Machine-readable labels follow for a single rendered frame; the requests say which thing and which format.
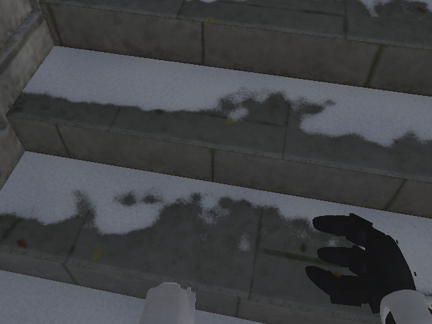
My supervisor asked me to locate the robot left thigh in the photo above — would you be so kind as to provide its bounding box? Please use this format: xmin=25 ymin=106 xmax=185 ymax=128
xmin=139 ymin=283 xmax=196 ymax=324

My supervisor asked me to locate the right robot forearm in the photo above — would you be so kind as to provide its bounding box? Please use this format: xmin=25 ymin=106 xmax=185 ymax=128
xmin=380 ymin=290 xmax=432 ymax=324

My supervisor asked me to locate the robot right hand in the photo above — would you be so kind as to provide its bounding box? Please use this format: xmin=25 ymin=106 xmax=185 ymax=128
xmin=305 ymin=213 xmax=416 ymax=314

